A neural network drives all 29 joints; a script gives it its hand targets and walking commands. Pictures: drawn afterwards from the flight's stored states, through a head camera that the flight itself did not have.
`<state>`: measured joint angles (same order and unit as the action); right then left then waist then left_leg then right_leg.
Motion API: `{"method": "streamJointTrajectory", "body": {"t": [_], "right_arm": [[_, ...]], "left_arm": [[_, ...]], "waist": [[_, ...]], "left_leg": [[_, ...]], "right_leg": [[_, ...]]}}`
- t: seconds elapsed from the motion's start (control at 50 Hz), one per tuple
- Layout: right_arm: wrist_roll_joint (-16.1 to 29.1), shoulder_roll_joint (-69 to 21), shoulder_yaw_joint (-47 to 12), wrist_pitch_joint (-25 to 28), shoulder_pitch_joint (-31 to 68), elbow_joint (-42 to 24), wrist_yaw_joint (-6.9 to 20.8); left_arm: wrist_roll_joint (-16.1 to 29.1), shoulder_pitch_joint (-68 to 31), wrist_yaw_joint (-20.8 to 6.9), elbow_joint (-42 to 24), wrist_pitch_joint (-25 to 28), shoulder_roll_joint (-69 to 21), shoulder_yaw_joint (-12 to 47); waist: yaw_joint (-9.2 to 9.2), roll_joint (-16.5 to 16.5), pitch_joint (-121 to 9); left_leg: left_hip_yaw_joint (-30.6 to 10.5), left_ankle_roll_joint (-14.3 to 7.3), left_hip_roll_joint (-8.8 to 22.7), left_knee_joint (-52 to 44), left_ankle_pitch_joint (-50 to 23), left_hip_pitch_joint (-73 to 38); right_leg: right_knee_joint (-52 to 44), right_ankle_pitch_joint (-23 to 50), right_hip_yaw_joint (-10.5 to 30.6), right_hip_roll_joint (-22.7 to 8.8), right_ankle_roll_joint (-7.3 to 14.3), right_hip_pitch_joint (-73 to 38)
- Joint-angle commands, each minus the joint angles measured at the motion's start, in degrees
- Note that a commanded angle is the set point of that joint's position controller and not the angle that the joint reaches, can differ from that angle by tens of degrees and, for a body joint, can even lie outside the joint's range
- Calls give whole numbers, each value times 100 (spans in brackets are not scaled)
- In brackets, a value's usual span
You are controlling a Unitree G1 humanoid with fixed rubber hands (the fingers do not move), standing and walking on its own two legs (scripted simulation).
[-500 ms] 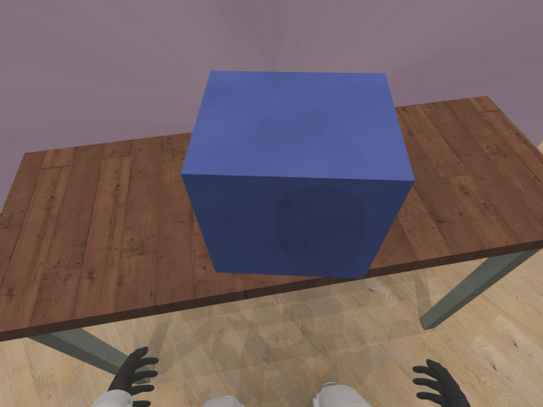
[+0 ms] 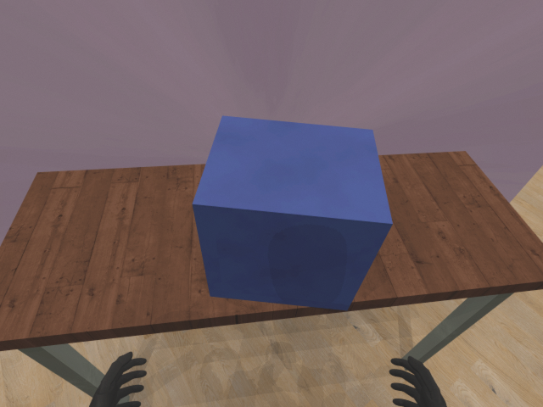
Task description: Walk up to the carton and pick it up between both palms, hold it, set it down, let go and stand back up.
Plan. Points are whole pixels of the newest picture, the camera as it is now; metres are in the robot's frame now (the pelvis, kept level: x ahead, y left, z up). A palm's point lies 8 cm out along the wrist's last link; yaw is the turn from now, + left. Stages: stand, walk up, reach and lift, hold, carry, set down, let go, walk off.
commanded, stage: reach and lift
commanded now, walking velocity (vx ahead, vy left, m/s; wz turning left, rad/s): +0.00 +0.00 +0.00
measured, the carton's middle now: (287, 217) +0.40 +0.00 +0.05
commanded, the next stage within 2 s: none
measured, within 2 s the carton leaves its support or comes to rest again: neither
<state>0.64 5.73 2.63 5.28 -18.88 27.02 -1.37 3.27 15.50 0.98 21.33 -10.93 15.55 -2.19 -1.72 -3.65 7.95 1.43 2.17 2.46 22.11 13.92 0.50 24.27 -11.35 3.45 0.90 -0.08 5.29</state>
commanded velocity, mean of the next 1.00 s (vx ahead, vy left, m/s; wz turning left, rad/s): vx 0.00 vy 0.00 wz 0.00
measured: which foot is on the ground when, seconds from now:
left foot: down 0.00-1.00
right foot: down 0.00-1.00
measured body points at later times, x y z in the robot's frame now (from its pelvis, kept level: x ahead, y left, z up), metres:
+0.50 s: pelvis +0.02 +0.02 +0.00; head -0.02 +0.04 +0.45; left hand +0.17 +0.24 -0.04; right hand +0.18 -0.21 -0.01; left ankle -0.01 +0.14 -0.74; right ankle +0.03 -0.12 -0.74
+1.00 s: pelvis +0.01 +0.03 +0.00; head -0.02 +0.04 +0.45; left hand +0.19 +0.24 +0.02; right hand +0.20 -0.19 +0.04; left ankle -0.01 +0.14 -0.74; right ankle +0.03 -0.12 -0.74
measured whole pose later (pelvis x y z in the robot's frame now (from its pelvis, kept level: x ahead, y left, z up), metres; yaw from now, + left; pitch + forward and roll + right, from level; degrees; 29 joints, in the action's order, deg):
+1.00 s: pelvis +0.01 +0.03 +0.00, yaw +1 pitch -8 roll -1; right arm 10.9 8.8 3.6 -2.7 -26.6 -5.6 -3.7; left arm 15.6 23.1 2.5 -4.9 -6.8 17.5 5.0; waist -2.1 -0.6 3.5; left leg 1.3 0.4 1.1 20.5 14.5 -2.2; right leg 18.8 -10.2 3.3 -0.6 -1.7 0.5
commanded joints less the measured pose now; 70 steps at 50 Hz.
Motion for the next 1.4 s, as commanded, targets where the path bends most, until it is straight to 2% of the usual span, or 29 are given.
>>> {"method": "streamJointTrajectory", "body": {"t": [0.0, 0.1, 0.18, 0.34, 0.5, 0.58, 0.68, 0.8, 0.9, 1.06, 1.14, 1.26, 1.38], "right_arm": [[-27, 593, 383, 263, 222, -1119, -104], [38, 672, 453, 304, 217, -1476, -74], [129, 745, 449, 258, 179, -1773, -11], [453, 781, 400, 182, -33, -2429, 54], [786, 792, 367, 83, -410, -2882, -18], [888, 804, 368, 61, -489, -3264, -86], [958, 825, 381, -7, -523, -3813, -171], [979, 883, 407, -188, -457, -4325, -211], [1026, 993, 426, -563, -180, -4529, -243], [1077, 1151, 616, -1137, 567, -4982, -313], [1146, 1223, 647, -1374, 878, -5020, -346], [1381, 1397, 601, -1720, 1332, -4982, -447], [1562, 1608, 570, -1954, 1762, -5309, -598]], "left_arm": [[291, -622, -67, -1085, 631, 827, -59], [420, -240, -68, -1088, 841, 801, -20], [505, -88, -20, -1208, 945, 701, 60], [718, -24, 107, -1860, 1181, 647, 321], [747, 225, 220, -2740, 1311, 744, 380], [797, 372, 233, -3154, 1247, 754, 393], [934, 494, 186, -3519, 1087, 754, 413], [1150, 384, 156, -3726, 962, 758, 432], [1254, -1, 157, -3797, 663, 812, 335], [1477, -953, 265, -4251, 84, 924, 133], [1519, -1281, 252, -4292, -178, 972, -16], [1463, -1692, 93, -4295, -670, 1025, -356], [1450, -2037, -93, -4511, -1112, 1074, -608]], "waist": [[237, 599, -685], [37, 466, -608], [-42, 340, -522], [-21, 371, -445], [14, 744, -447], [24, 806, -460], [18, 734, -356], [-13, 571, -183], [-29, 463, -110], [-29, 539, -587], [-25, 561, -890], [0, 559, -1219], [94, 411, -1544]], "left_leg": [[580, -162, -260, -669, -141, 748], [497, -123, -209, -770, -517, 986], [423, -56, -206, -759, -851, 848], [319, 24, -239, -711, -1098, 613], [216, 118, -259, -676, -1417, 504], [171, 163, -278, -631, -1591, 470], [128, 169, -289, -621, -1590, 488], [58, 136, -243, -700, -1255, 628], [35, 79, -203, -833, -828, 770], [66, 38, -173, -926, -432, 898], [71, 53, -190, -877, -582, 831], [74, 102, -252, -766, -1187, 584], [104, 135, -326, -625, -1798, 385]], "right_leg": [[-683, 268, -128, -37, 47, -443], [-695, 295, -235, 143, 90, -689], [-780, 335, -267, 206, 148, -575], [-904, 457, -176, 139, 216, -379], [-910, 749, -70, 66, 279, -571], [-906, 891, -76, 57, 288, -627], [-938, 846, -101, 68, 275, -604], [-978, 494, -129, 88, 277, -464], [-1003, 238, -99, 69, 274, -394], [-872, 224, -30, 6, 240, -433], [-829, 395, -5, -18, 226, -503], [-840, 856, 8, -2, 205, -704], [-806, 1577, -32, 51, 118, -922]]}}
